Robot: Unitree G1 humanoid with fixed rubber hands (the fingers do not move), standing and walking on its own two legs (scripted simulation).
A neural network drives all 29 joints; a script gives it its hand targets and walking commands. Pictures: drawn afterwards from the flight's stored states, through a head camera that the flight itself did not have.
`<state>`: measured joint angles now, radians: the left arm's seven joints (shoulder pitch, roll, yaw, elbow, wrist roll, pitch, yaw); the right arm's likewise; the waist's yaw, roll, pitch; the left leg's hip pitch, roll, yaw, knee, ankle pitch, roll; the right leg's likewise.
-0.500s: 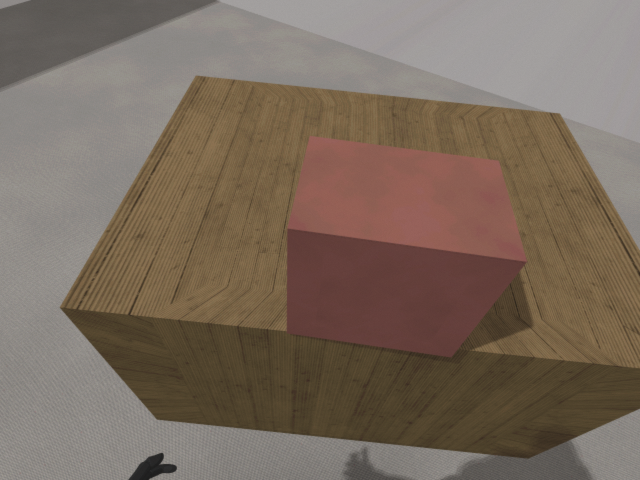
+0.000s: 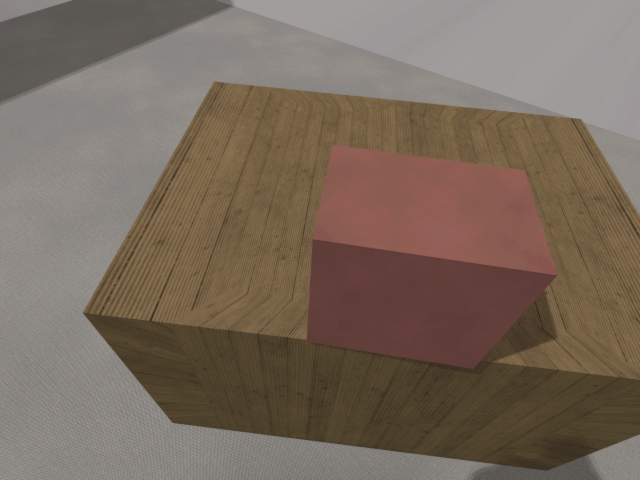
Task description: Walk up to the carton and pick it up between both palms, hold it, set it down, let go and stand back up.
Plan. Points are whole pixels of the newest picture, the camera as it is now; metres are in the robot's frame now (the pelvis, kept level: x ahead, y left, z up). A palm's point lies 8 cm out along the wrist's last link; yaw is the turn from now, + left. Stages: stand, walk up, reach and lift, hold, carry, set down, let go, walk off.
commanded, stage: stand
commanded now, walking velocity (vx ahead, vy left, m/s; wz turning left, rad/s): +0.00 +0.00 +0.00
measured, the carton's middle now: (406, 262) +0.42 -0.11 +0.00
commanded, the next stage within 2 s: none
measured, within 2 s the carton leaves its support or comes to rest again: neither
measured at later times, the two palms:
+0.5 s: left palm out of the picture -0.04 +0.21 -0.16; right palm out of the picture -0.04 -0.20 -0.14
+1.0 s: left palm out of the picture -0.05 +0.19 -0.16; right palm out of the picture -0.04 -0.21 -0.14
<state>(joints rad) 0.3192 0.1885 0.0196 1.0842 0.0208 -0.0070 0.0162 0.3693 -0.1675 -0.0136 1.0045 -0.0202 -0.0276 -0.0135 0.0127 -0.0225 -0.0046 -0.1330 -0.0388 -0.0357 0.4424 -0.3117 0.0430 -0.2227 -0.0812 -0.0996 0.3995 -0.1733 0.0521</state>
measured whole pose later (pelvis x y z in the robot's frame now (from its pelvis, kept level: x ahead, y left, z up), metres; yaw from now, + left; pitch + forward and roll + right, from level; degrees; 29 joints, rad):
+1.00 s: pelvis +0.00 +0.00 +0.00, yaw +1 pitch -1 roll -1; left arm 0.31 0.11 0.03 1.20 0.02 0.01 0.04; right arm 0.36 -0.10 0.01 1.13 -0.01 -0.03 -0.04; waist 0.01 -0.02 0.03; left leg -0.11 -0.04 -0.06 0.43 -0.30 0.04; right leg -0.20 -0.09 -0.12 0.40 -0.18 0.05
